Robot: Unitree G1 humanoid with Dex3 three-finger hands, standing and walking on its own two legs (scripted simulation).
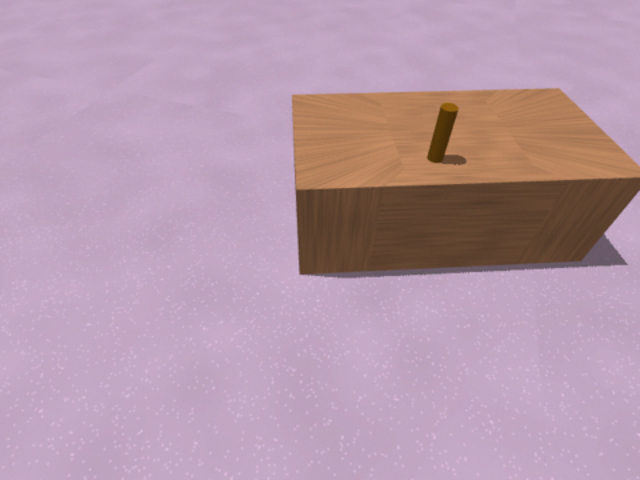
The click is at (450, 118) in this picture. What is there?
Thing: slim round
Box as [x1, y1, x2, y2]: [427, 103, 458, 162]
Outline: 454,104 444,103 441,105 427,158 433,162 439,162 442,160 458,108
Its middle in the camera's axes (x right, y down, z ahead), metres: +0.42 -0.34 +1.28
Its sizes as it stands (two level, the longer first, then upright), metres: 0.054 0.054 0.195
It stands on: a support 0.45 m high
